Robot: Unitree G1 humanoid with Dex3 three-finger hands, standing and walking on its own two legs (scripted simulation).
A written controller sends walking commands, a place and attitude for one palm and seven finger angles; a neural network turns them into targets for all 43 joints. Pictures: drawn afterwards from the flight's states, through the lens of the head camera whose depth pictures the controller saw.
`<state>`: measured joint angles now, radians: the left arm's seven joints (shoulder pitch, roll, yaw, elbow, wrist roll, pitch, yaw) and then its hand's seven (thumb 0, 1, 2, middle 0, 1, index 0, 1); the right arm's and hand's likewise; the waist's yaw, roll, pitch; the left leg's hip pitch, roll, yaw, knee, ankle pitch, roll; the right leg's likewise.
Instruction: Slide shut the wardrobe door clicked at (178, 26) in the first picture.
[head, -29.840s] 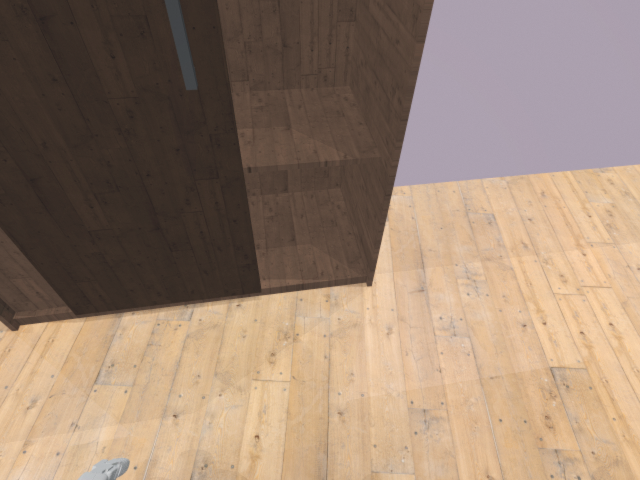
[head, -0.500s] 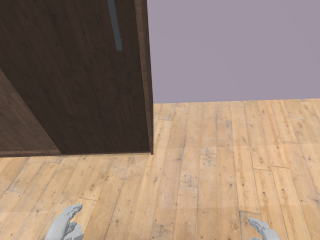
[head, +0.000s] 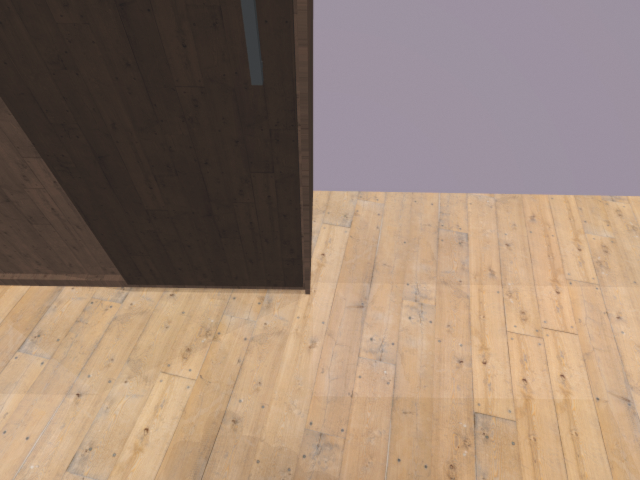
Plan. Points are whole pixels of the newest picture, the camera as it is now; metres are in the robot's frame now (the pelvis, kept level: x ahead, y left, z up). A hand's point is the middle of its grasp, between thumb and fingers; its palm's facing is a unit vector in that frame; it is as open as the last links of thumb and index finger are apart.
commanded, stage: let the arm hang, fingers relaxed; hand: left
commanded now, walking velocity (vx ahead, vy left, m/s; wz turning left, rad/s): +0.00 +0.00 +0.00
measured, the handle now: (253, 29) +0.79 +0.18 +0.18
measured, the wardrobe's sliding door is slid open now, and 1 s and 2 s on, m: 0.00 0.00 0.00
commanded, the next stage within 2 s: look to check the result in 0.38 s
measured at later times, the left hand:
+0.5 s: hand out of the picture +0.11 +0.22 -0.16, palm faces -0.07 -0.95 -0.29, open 7.4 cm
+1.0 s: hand out of the picture +0.14 +0.23 -0.15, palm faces -0.06 -0.93 -0.35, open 7.4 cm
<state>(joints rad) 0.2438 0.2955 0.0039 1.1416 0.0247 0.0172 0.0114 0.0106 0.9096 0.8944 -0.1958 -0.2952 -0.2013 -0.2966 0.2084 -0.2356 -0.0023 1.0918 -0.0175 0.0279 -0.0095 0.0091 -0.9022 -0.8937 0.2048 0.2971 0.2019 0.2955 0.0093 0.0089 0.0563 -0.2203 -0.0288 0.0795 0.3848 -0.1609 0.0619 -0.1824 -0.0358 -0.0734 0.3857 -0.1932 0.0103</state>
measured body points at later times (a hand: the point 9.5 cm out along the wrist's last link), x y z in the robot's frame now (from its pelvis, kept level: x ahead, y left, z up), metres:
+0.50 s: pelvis +0.03 -0.01 +0.01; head +0.05 +0.00 +0.45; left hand +0.12 +0.27 -0.14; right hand +0.09 -0.30 -0.13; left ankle +0.03 +0.08 -0.74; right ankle +0.01 -0.13 -0.74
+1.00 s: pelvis +0.05 -0.02 +0.01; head +0.08 -0.02 +0.46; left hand +0.14 +0.28 -0.13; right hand +0.14 -0.32 -0.13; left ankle +0.03 +0.08 -0.74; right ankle +0.01 -0.13 -0.74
